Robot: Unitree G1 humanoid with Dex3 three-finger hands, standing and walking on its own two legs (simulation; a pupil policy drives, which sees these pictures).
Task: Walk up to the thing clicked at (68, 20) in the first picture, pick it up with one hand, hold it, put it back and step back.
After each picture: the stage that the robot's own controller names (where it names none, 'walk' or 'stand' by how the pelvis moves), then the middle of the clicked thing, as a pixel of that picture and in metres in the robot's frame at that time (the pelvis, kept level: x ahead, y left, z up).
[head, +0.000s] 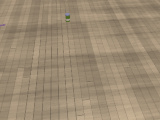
stand; (67, 17) +2.03 +0.14 -0.72
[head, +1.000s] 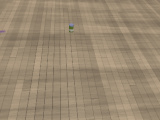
walk; (71, 28) +1.89 +0.09 -0.71
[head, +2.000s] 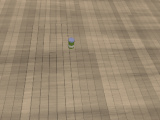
walk; (71, 43) +1.28 +0.03 -0.71
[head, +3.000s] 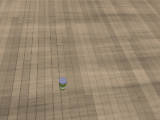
walk; (62, 84) +0.81 +0.09 -0.71
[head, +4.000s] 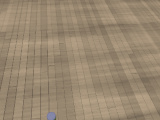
walk; (51, 118) +0.49 +0.18 -0.71
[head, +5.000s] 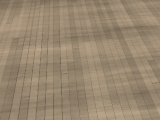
stand; out of the picture +0.36 +0.13 -0.70
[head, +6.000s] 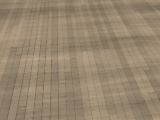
stand; out of the picture +0.34 +0.15 -0.72
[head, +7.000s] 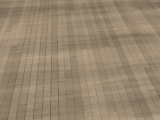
stand; out of the picture +0.34 +0.15 -0.73
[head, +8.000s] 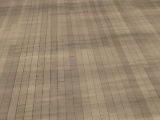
stand; out of the picture +0.33 +0.16 -0.73
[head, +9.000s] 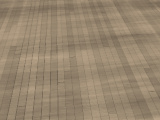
stand; out of the picture +0.33 +0.16 -0.73
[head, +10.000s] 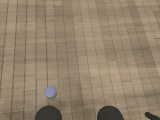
go down; (50, 93) +0.38 +0.15 -0.49
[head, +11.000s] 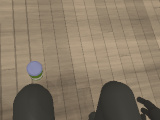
go down; (35, 71) +0.42 +0.18 -0.31
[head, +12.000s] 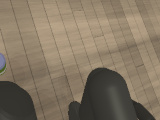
close in; out of the picture +0.41 +0.22 -0.24
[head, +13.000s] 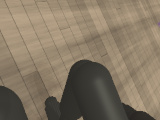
close; out of the picture +0.40 +0.24 -0.22
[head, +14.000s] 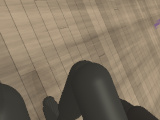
lift; out of the picture +0.39 +0.23 -0.23
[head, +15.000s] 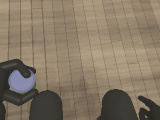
lift; (24, 85) +0.32 +0.20 -0.05
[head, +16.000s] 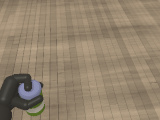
hold; (32, 98) +0.31 +0.17 +0.01
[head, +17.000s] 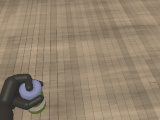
hold; (33, 97) +0.31 +0.17 +0.00
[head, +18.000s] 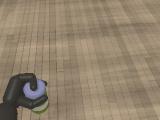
hold; (37, 97) +0.31 +0.16 +0.00
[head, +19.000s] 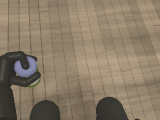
crouch; (28, 73) +0.39 +0.18 -0.09
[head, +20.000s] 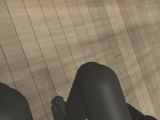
lower; out of the picture +0.40 +0.24 -0.23
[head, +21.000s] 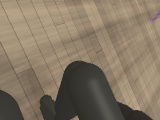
lower; out of the picture +0.42 +0.27 -0.24
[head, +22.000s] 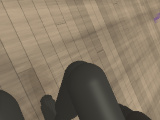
lower; out of the picture +0.42 +0.27 -0.24
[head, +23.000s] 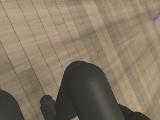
lower; out of the picture +0.42 +0.27 -0.23
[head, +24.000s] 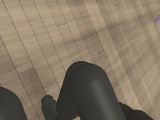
loosen; out of the picture +0.41 +0.27 -0.23
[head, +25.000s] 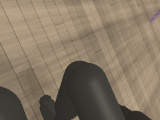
withdraw; out of the picture +0.40 +0.25 -0.23
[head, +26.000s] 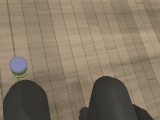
stand; (19, 68) +0.42 +0.22 -0.29
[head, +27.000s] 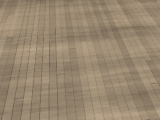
stand; out of the picture +0.35 +0.14 -0.65
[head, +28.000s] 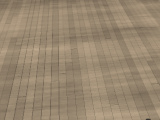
stand; out of the picture +0.37 +0.15 -0.67
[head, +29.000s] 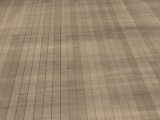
stand; out of the picture +0.36 +0.15 -0.67
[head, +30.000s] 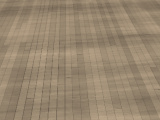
walk; out of the picture +0.39 +0.14 -0.72
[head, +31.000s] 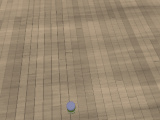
walk; (71, 107) +0.46 +0.09 -0.71
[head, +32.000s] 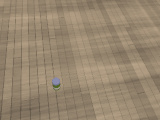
walk; (56, 84) +0.68 +0.13 -0.71
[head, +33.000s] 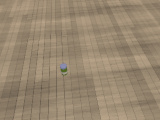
stand; (63, 69) +0.98 +0.22 -0.70
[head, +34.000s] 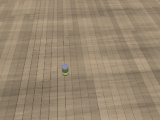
stand; (65, 70) +0.99 +0.15 -0.72
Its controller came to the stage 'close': yes
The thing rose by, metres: 0.71
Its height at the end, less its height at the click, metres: +0.00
